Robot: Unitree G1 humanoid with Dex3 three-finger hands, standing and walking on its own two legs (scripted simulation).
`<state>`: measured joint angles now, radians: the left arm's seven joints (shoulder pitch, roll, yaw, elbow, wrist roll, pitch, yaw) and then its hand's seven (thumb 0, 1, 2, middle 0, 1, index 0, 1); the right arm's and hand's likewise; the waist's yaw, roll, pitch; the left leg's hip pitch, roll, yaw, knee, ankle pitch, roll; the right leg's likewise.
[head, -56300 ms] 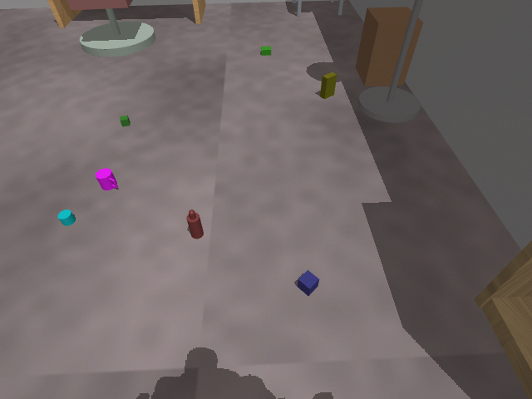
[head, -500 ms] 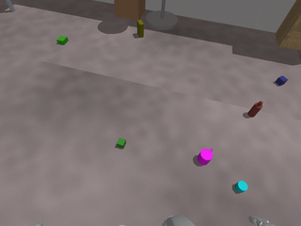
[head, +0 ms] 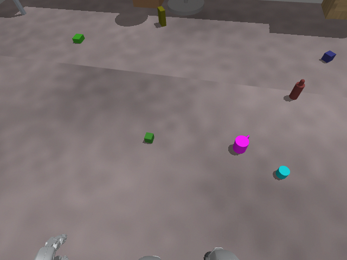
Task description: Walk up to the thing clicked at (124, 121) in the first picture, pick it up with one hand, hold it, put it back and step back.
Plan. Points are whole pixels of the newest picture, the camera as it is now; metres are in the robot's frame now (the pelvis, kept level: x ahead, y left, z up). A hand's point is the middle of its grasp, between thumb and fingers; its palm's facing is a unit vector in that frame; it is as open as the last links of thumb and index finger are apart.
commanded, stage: step back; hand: left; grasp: from above
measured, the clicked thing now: (149, 137) +0.88 +0.21 -0.74
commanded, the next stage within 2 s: stand in 1.62 s
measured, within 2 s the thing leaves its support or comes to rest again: neither
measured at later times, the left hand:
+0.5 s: hand out of the picture -0.11 +0.27 -0.15, palm faces -0.09 -0.91 -0.41, open 7.4 cm
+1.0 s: hand out of the picture -0.14 +0.28 -0.14, palm faces -0.03 -0.94 -0.35, open 7.4 cm
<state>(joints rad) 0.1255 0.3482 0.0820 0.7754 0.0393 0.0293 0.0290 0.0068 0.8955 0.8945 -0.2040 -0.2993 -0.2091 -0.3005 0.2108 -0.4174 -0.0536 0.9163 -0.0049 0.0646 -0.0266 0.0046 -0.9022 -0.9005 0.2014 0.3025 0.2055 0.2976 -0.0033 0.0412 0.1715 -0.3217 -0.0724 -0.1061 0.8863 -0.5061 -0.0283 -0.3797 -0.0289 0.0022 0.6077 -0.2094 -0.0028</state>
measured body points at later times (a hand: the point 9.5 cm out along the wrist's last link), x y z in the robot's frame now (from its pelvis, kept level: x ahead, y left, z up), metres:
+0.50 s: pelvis -0.19 +0.01 -0.01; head -0.14 -0.01 +0.44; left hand -0.10 +0.32 -0.13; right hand -0.06 -0.31 -0.12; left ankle -0.05 +0.12 -0.72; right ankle -0.21 -0.12 -0.73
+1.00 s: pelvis -0.23 +0.01 +0.01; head -0.22 +0.03 +0.46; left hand -0.14 +0.33 -0.11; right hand -0.23 -0.30 -0.10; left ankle -0.26 +0.14 -0.73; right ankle -0.18 -0.13 -0.69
